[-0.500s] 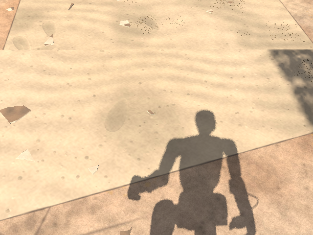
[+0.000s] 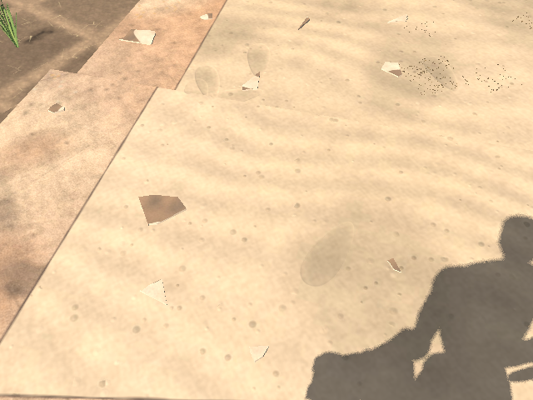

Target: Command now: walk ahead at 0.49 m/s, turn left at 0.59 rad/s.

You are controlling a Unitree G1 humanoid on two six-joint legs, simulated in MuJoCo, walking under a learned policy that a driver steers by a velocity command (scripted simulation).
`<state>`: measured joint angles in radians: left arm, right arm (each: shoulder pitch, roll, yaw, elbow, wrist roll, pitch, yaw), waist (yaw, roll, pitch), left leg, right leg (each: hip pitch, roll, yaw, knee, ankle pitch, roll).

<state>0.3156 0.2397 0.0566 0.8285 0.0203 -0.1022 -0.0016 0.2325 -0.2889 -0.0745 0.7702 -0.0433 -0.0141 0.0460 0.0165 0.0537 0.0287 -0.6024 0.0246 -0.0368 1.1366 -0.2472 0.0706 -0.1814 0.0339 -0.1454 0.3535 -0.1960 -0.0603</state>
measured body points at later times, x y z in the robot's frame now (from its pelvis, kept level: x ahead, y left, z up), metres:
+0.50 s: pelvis +0.27 +0.08 +0.00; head +0.29 +0.09 +0.45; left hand +0.28 +0.34 -0.14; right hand +0.41 -0.16 -0.12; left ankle +0.27 +0.12 -0.74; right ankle +0.29 -0.08 -0.66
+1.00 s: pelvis +0.55 +0.07 -0.01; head +0.58 +0.07 +0.44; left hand +0.64 +0.34 -0.14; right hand +0.62 -0.18 -0.14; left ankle +0.47 +0.21 -0.64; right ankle +0.59 +0.03 -0.74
